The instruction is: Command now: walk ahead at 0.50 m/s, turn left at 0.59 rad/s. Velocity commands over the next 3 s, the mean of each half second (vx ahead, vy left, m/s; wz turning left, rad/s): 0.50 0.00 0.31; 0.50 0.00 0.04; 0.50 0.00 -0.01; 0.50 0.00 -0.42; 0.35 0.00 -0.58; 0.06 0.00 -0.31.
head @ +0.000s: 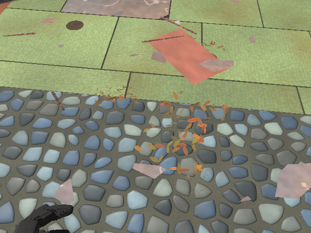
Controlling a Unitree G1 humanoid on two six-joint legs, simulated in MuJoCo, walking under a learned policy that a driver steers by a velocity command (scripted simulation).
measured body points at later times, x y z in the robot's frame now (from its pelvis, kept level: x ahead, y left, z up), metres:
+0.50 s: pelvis +0.26 +0.04 +0.00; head +0.29 +0.05 +0.45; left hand +0.19 +0.32 -0.13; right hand +0.54 -0.15 -0.06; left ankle +0.36 +0.16 -0.73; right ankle +0.12 -0.13 -0.72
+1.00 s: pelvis +0.53 +0.06 +0.00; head +0.56 +0.06 +0.45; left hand +0.72 +0.32 -0.08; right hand +0.56 -0.23 -0.13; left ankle +0.36 +0.16 -0.72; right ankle +0.69 -0.03 -0.72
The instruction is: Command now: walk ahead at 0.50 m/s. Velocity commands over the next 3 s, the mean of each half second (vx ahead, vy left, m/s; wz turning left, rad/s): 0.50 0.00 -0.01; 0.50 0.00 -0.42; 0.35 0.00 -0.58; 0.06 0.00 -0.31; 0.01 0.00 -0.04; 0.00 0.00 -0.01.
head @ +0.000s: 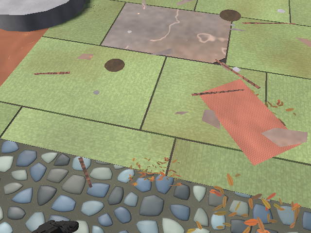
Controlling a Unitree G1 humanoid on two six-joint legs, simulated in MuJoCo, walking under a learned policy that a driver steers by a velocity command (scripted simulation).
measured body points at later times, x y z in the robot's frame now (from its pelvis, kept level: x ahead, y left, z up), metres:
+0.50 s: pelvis +0.27 +0.00 +0.01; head +0.30 +0.00 +0.46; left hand +0.25 +0.28 -0.12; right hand +0.49 -0.23 -0.07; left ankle +0.43 +0.13 -0.71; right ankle +0.14 -0.11 -0.73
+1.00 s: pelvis +0.53 +0.00 +0.01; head +0.55 -0.02 +0.46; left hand +0.78 +0.19 -0.09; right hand +0.48 -0.28 -0.13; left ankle +0.43 +0.13 -0.73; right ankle +0.66 -0.17 -0.70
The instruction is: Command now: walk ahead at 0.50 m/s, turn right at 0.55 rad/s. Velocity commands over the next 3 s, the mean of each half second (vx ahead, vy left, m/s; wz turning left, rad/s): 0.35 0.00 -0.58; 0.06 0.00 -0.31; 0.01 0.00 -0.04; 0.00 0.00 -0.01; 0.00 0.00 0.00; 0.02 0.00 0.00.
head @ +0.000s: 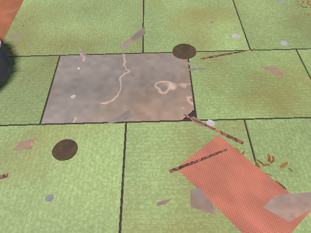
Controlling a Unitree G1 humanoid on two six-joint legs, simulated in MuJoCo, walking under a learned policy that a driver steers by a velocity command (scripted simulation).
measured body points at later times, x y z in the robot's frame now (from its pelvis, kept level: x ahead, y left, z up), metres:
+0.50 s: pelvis +0.26 -0.04 +0.00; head +0.29 -0.06 +0.45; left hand +0.42 +0.23 -0.10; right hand +0.40 -0.34 -0.09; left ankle +0.44 +0.04 -0.72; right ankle +0.17 -0.11 -0.73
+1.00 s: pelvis +0.33 -0.06 +0.00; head +0.33 -0.08 +0.45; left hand +0.56 +0.11 -0.10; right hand +0.32 -0.35 -0.13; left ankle +0.44 +0.03 -0.73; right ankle +0.27 -0.17 -0.73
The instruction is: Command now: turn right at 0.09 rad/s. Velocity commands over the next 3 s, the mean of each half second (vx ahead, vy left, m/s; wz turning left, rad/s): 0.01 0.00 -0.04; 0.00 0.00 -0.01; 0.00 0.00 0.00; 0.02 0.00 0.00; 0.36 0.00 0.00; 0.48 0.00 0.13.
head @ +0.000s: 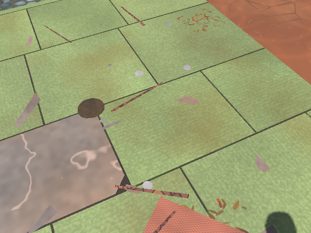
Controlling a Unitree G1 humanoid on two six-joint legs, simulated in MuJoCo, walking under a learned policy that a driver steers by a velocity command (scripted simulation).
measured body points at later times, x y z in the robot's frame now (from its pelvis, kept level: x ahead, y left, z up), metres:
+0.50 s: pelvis +0.04 -0.01 +0.00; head +0.04 -0.02 +0.45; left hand +0.12 +0.25 -0.13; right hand +0.12 -0.28 -0.14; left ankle +0.05 +0.13 -0.74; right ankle +0.00 -0.12 -0.74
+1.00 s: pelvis +0.03 -0.01 +0.00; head +0.04 -0.01 +0.45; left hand +0.06 +0.24 -0.14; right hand +0.08 -0.27 -0.15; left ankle +0.05 +0.13 -0.74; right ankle +0.00 -0.12 -0.74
